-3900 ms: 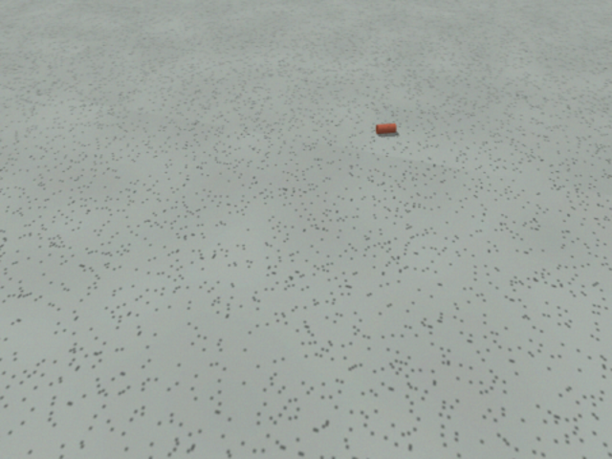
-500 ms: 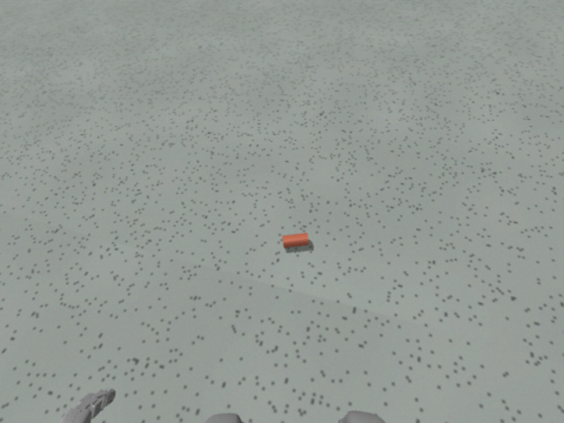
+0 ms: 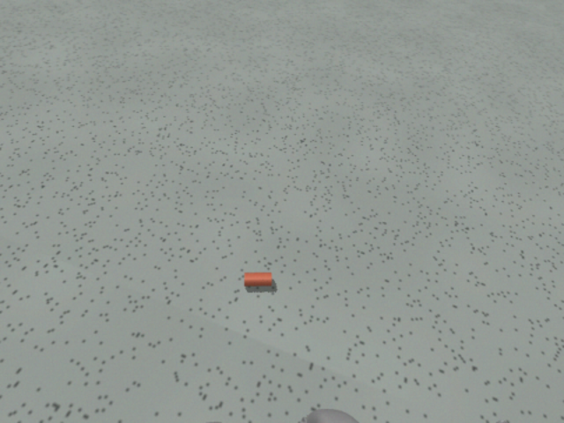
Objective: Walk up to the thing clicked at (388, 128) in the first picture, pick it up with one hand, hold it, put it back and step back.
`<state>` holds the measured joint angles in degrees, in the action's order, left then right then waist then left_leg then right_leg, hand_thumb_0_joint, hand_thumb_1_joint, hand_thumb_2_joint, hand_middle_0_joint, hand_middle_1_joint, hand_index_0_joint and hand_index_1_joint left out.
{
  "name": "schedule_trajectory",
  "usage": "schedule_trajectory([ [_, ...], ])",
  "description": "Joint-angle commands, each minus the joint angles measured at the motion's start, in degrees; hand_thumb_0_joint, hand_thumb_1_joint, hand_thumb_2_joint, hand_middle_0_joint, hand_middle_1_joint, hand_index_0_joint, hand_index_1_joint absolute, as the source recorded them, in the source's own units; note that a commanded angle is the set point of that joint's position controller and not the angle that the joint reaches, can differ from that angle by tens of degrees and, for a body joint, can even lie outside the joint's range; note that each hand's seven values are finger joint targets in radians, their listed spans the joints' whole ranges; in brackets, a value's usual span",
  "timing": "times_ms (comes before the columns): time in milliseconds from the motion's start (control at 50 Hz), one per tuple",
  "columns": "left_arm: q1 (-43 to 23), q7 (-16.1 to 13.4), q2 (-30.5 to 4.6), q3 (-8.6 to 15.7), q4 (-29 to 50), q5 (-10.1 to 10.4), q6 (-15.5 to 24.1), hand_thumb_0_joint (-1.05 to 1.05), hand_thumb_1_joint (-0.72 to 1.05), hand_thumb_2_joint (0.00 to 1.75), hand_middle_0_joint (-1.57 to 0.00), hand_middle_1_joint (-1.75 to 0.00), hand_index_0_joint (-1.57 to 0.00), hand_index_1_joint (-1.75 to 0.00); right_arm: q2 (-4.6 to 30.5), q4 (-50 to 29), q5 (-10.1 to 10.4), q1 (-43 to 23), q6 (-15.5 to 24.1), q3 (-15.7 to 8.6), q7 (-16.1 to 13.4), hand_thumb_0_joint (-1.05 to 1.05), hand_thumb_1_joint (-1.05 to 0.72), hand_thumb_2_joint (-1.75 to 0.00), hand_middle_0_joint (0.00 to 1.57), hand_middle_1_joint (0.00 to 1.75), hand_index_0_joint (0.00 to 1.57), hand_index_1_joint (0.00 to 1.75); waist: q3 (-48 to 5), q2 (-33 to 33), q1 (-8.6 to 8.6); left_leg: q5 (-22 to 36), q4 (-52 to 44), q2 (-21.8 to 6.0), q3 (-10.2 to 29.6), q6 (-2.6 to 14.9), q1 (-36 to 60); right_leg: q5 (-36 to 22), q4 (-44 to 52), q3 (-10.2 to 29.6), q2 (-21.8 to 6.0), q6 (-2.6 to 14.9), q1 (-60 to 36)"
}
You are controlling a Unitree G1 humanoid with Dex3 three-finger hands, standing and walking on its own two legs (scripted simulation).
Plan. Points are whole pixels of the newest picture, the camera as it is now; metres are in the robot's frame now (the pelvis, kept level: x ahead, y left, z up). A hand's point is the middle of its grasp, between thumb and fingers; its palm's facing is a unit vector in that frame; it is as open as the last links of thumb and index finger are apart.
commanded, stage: walk up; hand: left
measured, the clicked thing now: (257, 279) +0.73 +0.05 -0.73
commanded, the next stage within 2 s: none
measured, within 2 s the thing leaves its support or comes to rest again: neither
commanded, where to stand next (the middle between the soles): +0.40 -0.25 m, yaw +4 degrees
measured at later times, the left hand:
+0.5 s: hand (210, 408) +0.17 +0.11 -0.12, palm faces +0.01 -0.92 -0.40, open 7.4 cm
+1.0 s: hand (273, 317) +0.32 +0.02 -0.14, palm faces -0.03 -0.94 -0.33, open 7.4 cm
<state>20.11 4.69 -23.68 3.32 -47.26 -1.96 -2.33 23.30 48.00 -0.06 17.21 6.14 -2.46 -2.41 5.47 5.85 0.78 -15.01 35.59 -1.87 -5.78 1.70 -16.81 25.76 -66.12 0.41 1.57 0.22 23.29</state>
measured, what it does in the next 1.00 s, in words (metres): steps to the right: right foot, then left foot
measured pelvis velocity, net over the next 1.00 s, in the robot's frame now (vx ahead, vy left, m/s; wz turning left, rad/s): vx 0.25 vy -0.26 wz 0.03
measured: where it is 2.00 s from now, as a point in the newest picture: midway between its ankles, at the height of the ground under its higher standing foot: (347, 389)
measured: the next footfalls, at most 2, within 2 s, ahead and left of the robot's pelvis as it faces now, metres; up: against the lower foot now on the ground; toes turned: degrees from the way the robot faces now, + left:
right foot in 0.28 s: +0.21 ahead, -0.27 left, +0.00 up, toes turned -6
left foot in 0.72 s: +0.31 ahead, -0.09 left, +0.00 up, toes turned +8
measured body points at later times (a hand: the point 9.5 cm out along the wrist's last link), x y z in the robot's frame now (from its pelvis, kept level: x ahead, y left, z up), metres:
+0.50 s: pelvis +0.13 -0.17 +0.01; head +0.15 -0.19 +0.45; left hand +0.17 +0.16 -0.09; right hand +0.20 -0.50 -0.11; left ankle +0.15 -0.04 -0.66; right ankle +0.17 -0.27 -0.72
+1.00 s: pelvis +0.25 -0.26 +0.00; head +0.26 -0.24 +0.45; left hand +0.32 +0.07 -0.12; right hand +0.30 -0.60 -0.09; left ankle +0.27 -0.10 -0.72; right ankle +0.37 -0.43 -0.69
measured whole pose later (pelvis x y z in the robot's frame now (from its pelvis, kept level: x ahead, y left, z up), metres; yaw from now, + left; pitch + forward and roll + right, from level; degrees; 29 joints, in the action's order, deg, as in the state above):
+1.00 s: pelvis +0.25 -0.26 +0.00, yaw +2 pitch -4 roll +2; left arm 16.1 5.2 -25.8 4.2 -47.4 -0.7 -0.3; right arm 24.6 49.6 -1.4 19.9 5.3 -2.5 0.3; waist 5.1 4.8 -1.0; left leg -17.1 34.2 -4.3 -4.2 0.1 -13.1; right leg 17.3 -48.0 2.3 -7.3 -0.3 29.1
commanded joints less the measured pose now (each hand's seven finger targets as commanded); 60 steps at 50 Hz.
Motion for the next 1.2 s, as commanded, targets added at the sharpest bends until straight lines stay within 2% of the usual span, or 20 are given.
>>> schedule_trajectory([
  [0,0.41,-0.24,-11.60,4.96,5.17,0.60,1.97,0.00,0.90,0.90,-0.20,-0.30,-0.20,-0.30,16.83,-1.57,0.48,4.58,1.26,-4.69,-0.97,0.00,-0.90,-0.90,0.20,0.30,0.20,0.30,-0.92,-10.60,-0.32,16.53,-15.55,-16.33,14.33,10.88,5.28,-5.07,-1.29,6.53,-5.99,-0.31,10.56],
  [200,-3.85,2.48,-11.68,6.08,3.25,0.70,1.28,0.00,0.90,0.90,-0.20,-0.30,-0.20,-0.30,22.39,-2.49,-0.96,-3.21,0.73,-6.48,0.56,0.00,-0.90,-0.90,0.20,0.30,0.20,0.30,-2.18,-18.31,1.80,-19.24,-16.46,-14.08,7.91,8.07,-9.08,-11.98,23.73,-3.57,-7.86,0.31,-7.62],
  [260,4.69,1.37,-15.67,7.97,-0.63,-0.21,2.76,0.00,0.90,0.90,-0.20,-0.30,-0.20,-0.30,15.86,-1.38,-1.70,0.44,-0.71,-4.61,0.30,0.00,-0.90,-0.90,0.20,0.30,0.20,0.30,-6.86,0.04,5.81,-19.20,9.20,-7.88,1.89,4.85,-13.72,-3.54,31.01,-3.59,-4.36,0.88,-21.47],
  [300,6.31,-0.46,-22.59,8.67,1.46,-0.49,4.09,0.00,0.90,0.90,-0.20,-0.30,-0.20,-0.30,10.37,-3.17,-0.17,0.07,-1.24,-2.40,-0.13,0.00,-0.90,-0.90,0.20,0.30,0.20,0.30,-2.14,20.41,7.82,-17.66,36.09,3.20,3.95,0.59,-31.07,16.30,55.24,32.26,-21.04,6.89,-19.08],
  [320,1.04,-0.76,-23.51,8.56,2.93,0.30,3.95,0.00,0.90,0.90,-0.20,-0.30,-0.20,-0.30,15.05,-2.36,-0.56,-0.46,-1.50,-3.83,-0.64,0.00,-0.90,-0.90,0.20,0.30,0.20,0.30,-0.40,15.14,5.69,-15.91,38.68,-0.44,7.92,1.07,-28.58,19.42,58.17,37.01,-23.41,9.68,-14.56],
  [380,-4.21,-1.73,-17.01,6.37,4.12,0.80,4.52,0.00,0.90,0.90,-0.20,-0.30,-0.20,-0.30,15.81,2.43,1.00,3.02,-1.16,-3.84,0.44,0.00,-0.90,-0.90,0.20,0.30,0.20,0.30,0.28,7.10,1.25,-6.94,33.28,-3.91,9.58,1.17,-21.38,5.70,51.79,19.46,-16.94,8.00,-9.08],
  [420,-3.66,-2.01,-14.90,5.84,3.94,0.81,5.23,0.00,0.90,0.90,-0.20,-0.30,-0.20,-0.30,14.24,3.75,0.28,6.82,-0.85,-3.28,1.14,0.00,-0.90,-0.90,0.20,0.30,0.20,0.30,-3.52,6.80,0.50,-5.24,27.42,-3.61,7.01,0.77,-17.85,-6.16,47.46,12.68,-15.20,10.99,-12.17],
  [560,0.58,-2.04,-13.78,4.58,5.64,0.50,5.58,0.00,0.90,0.90,-0.20,-0.30,-0.20,-0.30,11.49,-0.29,-0.52,-0.46,-0.21,-2.67,2.41,0.00,-0.90,-0.90,0.20,0.30,0.20,0.30,-4.36,0.79,3.42,-3.21,7.30,-1.83,3.55,-0.48,-11.85,-20.27,45.80,9.01,-18.08,13.19,-14.24],
  [660,-4.04,-1.44,-13.63,3.56,7.94,0.33,4.37,0.00,0.90,0.90,-0.20,-0.30,-0.20,-0.30,12.44,1.91,-0.09,7.33,-0.02,-4.37,1.69,0.00,-0.90,-0.90,0.20,0.30,0.20,0.30,-3.65,-3.42,-2.88,5.13,-1.94,1.55,0.14,1.25,10.96,-9.01,37.77,2.37,-13.55,7.94,2.22],
  [680,-3.88,-1.32,-11.70,2.68,8.36,0.21,4.34,0.00,0.90,0.90,-0.20,-0.30,-0.20,-0.30,14.48,2.90,-0.40,11.46,0.21,-5.30,0.99,0.00,-0.90,-0.90,0.20,0.30,0.20,0.30,-5.51,-6.89,-5.37,1.02,-3.21,0.44,4.31,3.08,20.94,-11.95,29.23,0.26,-11.14,6.36,9.38],
  [720,1.26,-1.40,-8.21,2.40,7.49,0.54,3.82,0.00,0.90,0.90,-0.20,-0.30,-0.20,-0.30,20.73,0.26,-1.48,13.95,0.59,-6.67,-0.36,0.00,-0.90,-0.90,0.20,0.30,0.20,0.30,-7.86,-18.18,-5.09,-17.71,-19.54,-22.89,43.78,12.29,24.97,4.57,3.14,-2.04,-1.30,0.97,22.41],
  [740,1.25,-1.86,-14.24,3.74,6.70,0.08,3.00,0.00,0.90,0.90,-0.20,-0.30,-0.20,-0.30,21.29,-0.77,0.04,10.23,0.34,-6.86,-0.38,0.00,-0.90,-0.90,0.20,0.30,0.20,0.30,-4.76,-11.31,-4.07,-23.70,-21.38,-26.85,46.75,16.28,19.23,5.33,0.04,3.30,-5.11,1.07,22.00],
  [760,-0.11,-1.95,-15.84,4.04,6.51,0.05,3.02,0.00,0.90,0.90,-0.20,-0.30,-0.20,-0.30,20.89,-0.83,0.51,7.93,0.29,-6.96,-0.39,0.00,-0.90,-0.90,0.20,0.30,0.20,0.30,-1.97,-10.50,-3.60,-19.54,-21.35,-27.67,46.09,17.92,16.09,4.06,-2.95,5.40,-7.02,0.62,22.21],
  [820,-0.49,-1.53,-13.71,4.46,4.14,0.28,3.10,0.00,0.90,0.90,-0.20,-0.30,-0.20,-0.30,16.16,-1.53,-0.06,4.93,0.76,-4.94,0.10,0.00,-0.90,-0.90,0.20,0.30,0.20,0.30,0.88,-8.53,-1.63,-1.44,-18.23,-16.84,23.15,11.58,6.38,-2.74,4.11,5.73,-8.18,0.40,14.47],
  [880,1.20,-0.31,-11.54,4.29,3.21,0.86,2.80,0.00,0.90,0.90,-0.20,-0.30,-0.20,-0.30,17.73,-2.15,-0.43,2.02,1.06,-5.25,0.97,0.00,-0.90,-0.90,0.20,0.30,0.20,0.30,0.85,-16.32,-0.38,-4.15,-18.74,-13.20,13.84,10.55,-1.59,-7.37,10.32,1.74,-8.58,-0.39,6.81],
  [1040,4.97,-2.87,-12.12,4.74,-3.76,1.31,5.44,0.00,0.90,0.90,-0.20,-0.30,-0.20,-0.30,12.84,-2.86,-1.30,-3.31,-2.98,-3.13,2.60,0.00,-0.90,-0.90,0.20,0.30,0.20,0.30,-4.28,-9.52,3.27,-15.15,2.00,-5.14,4.68,5.97,-17.25,-12.80,30.71,-4.89,-1.90,-1.51,-19.66],
  [1060,7.54,-3.75,-14.29,5.14,-4.34,0.82,6.06,0.00,0.90,0.90,-0.20,-0.30,-0.20,-0.30,9.01,-2.42,-1.20,-1.02,-3.66,-1.99,2.47,0.00,-0.90,-0.90,0.20,0.30,0.20,0.30,-5.50,1.89,5.24,-16.72,15.17,-1.66,0.52,4.66,-18.34,-7.85,37.31,-0.65,-4.90,-1.08,-20.72],
  [1080,9.59,-4.44,-20.02,6.21,-3.39,0.06,6.93,0.00,0.90,0.90,-0.20,-0.30,-0.20,-0.30,5.47,-3.58,-0.86,1.23,-3.95,-0.76,2.42,0.00,-0.90,-0.90,0.20,0.30,0.20,0.30,-4.97,14.30,5.18,-19.60,28.91,3.15,2.47,2.05,-24.72,0.15,46.88,22.97,-18.36,2.74,-19.28],
  [1120,-0.33,-4.69,-23.08,5.71,0.27,0.87,6.81,0.00,0.90,0.90,-0.20,-0.30,-0.20,-0.30,13.47,-2.31,-1.04,1.46,-4.48,-3.37,1.57,0.00,-0.90,-0.90,0.20,0.30,0.20,0.30,-2.48,7.58,1.86,-15.76,32.64,-1.81,10.84,0.59,-23.74,8.05,52.81,38.65,-27.44,13.25,-11.05],
  [1180,-3.81,-5.67,-18.07,4.28,0.22,1.48,7.65,0.00,0.90,0.90,-0.20,-0.30,-0.20,-0.30,14.37,1.92,-0.29,3.89,-5.14,-4.14,2.31,0.00,-0.90,-0.90,0.20,0.30,0.20,0.30,-3.23,2.98,-0.49,-7.70,31.94,-3.49,11.86,0.59,-20.62,-1.93,47.20,19.99,-19.23,8.84,-10.99],
])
